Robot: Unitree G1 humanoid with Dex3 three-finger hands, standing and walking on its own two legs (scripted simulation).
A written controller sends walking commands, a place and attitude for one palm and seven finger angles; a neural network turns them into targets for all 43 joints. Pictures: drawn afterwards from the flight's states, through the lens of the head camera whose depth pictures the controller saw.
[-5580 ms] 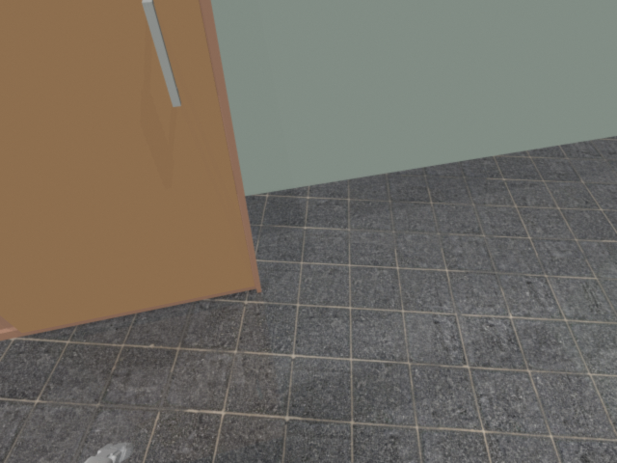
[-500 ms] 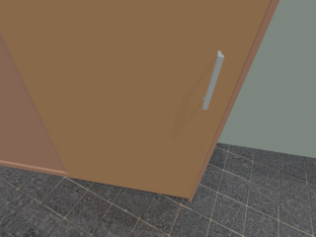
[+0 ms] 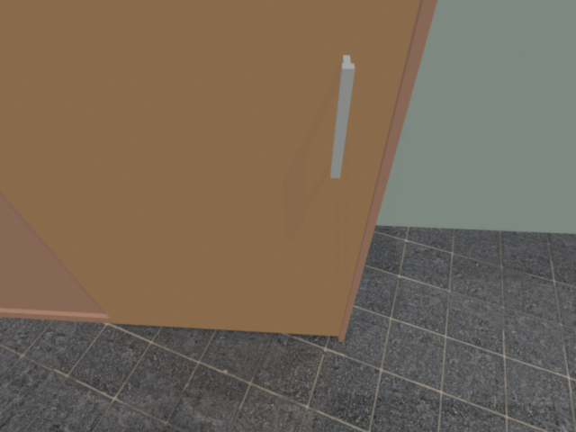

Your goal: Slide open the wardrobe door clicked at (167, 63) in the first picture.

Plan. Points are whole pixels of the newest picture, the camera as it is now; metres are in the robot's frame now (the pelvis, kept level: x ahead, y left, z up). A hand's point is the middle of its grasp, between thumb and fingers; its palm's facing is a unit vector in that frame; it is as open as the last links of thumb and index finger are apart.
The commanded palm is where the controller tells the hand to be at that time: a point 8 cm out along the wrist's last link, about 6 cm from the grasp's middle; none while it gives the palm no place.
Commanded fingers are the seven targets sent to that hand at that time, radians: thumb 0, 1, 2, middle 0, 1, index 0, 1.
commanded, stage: come to a stop and stand still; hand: right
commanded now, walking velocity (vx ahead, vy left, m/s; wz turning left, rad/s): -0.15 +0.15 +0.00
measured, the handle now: (340, 121) +0.54 -0.08 +0.16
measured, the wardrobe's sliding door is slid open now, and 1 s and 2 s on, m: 0.00 0.00 0.00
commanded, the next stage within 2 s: look again from close up in 1.28 s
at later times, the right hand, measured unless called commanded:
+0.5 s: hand out of the picture +0.03 -0.16 -0.15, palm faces +0.03 +0.96 -0.27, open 7.4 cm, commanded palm none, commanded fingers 0.00 -0.90 -0.90 0.20 0.30 0.20 0.30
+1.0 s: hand out of the picture -0.09 -0.17 -0.18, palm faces +0.05 +0.99 -0.13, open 7.4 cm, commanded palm none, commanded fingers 0.00 -0.90 -0.90 0.20 0.30 0.20 0.30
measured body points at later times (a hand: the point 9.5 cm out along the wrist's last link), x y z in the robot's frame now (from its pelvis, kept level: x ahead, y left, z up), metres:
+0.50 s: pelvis -0.04 +0.03 +0.00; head -0.03 +0.06 +0.45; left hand -0.04 +0.26 -0.17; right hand +0.03 -0.21 -0.13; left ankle -0.04 +0.12 -0.74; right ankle -0.05 -0.12 -0.71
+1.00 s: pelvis -0.05 -0.02 +0.01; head -0.05 -0.03 +0.46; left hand -0.05 +0.20 -0.15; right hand -0.09 -0.22 -0.16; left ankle -0.04 +0.12 -0.74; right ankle -0.05 -0.10 -0.74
